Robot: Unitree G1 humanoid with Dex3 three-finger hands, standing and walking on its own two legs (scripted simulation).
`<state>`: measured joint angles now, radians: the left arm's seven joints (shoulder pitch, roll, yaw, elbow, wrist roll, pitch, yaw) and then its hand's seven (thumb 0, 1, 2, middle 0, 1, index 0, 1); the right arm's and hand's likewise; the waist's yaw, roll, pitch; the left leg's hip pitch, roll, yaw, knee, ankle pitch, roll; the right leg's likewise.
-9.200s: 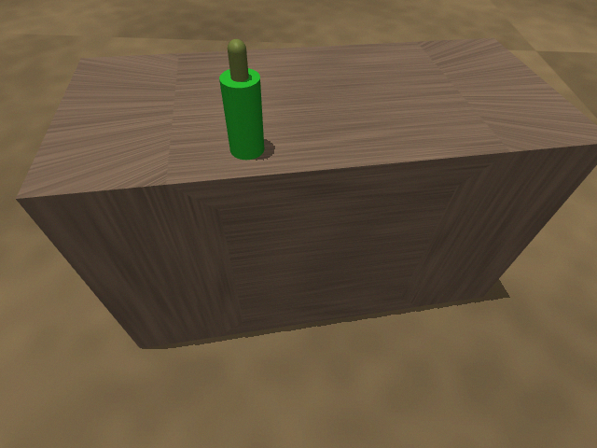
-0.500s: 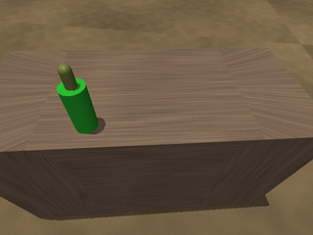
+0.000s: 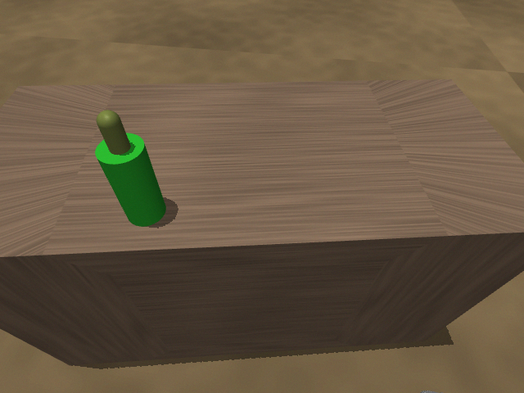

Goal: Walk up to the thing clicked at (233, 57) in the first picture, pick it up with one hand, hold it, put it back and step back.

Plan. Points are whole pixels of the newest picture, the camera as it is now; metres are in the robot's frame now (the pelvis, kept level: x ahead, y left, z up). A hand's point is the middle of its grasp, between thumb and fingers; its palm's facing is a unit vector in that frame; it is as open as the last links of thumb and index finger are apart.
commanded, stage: stand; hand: left
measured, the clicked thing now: (129, 169) +0.45 +0.22 +0.08
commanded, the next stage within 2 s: none
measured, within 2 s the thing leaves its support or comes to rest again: neither
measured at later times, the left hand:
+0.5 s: hand out of the picture +0.05 +0.25 -0.16, palm faces -0.01 -0.94 -0.34, open 7.4 cm
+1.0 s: hand out of the picture +0.06 +0.25 -0.16, palm faces +0.01 -0.94 -0.34, open 7.4 cm
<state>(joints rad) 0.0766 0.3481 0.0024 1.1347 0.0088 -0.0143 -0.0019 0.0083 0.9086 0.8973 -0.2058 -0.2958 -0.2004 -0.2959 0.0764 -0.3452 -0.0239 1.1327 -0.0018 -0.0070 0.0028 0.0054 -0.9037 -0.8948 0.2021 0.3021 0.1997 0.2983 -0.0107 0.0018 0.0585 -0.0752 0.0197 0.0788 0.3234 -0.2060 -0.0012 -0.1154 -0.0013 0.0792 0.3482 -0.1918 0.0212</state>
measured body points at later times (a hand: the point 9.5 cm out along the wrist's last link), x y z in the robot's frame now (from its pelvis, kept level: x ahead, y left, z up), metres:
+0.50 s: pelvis -0.01 +0.00 +0.00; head -0.01 +0.00 +0.45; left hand +0.05 +0.30 -0.13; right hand +0.06 -0.30 -0.13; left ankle -0.02 +0.12 -0.75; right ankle +0.00 -0.13 -0.75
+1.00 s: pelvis -0.01 +0.00 +0.00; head +0.00 +0.00 +0.45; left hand +0.06 +0.30 -0.13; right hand +0.09 -0.30 -0.13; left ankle -0.02 +0.12 -0.75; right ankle +0.00 -0.13 -0.75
